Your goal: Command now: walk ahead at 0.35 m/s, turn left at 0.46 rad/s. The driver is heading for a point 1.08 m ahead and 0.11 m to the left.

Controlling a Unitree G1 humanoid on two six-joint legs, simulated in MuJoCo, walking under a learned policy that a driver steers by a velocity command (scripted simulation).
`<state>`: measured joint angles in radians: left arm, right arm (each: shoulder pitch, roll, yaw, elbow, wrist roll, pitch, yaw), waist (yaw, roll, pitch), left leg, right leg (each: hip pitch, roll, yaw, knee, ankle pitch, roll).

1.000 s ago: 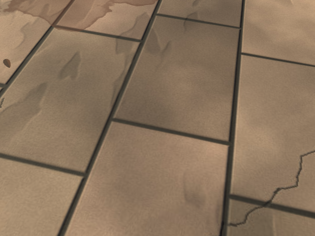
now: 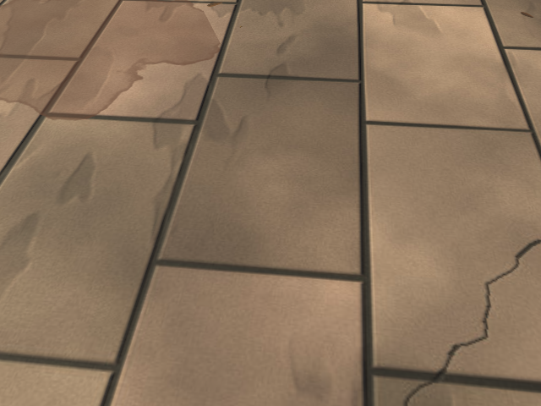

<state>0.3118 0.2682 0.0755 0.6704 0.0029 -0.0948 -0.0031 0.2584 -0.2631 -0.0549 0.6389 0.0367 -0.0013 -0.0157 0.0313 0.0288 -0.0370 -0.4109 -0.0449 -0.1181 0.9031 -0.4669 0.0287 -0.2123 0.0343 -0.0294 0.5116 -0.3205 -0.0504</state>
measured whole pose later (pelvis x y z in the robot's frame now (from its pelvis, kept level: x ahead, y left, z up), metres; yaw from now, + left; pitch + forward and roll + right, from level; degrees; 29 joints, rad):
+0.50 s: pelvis +0.22 +0.11 +0.00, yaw +17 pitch +2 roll +0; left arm 0.28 0.31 0.04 0.71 -0.01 -0.11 0.01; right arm 0.20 -0.29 -0.06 0.64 0.01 -0.04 0.04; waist 0.02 -0.02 0.06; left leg -0.38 -0.09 0.02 0.53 -0.18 0.09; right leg -0.44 -0.09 0.04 1.24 -0.33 0.02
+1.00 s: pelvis +0.53 +0.16 -0.01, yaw +7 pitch +3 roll +0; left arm 0.14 0.29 0.04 0.63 -0.02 -0.07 -0.05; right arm 0.32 -0.30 -0.03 0.78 0.00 -0.07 0.00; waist -0.02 -0.01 0.04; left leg -0.23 -0.04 0.00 1.14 -0.44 0.02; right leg -0.48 0.08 -0.03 0.59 -0.16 -0.10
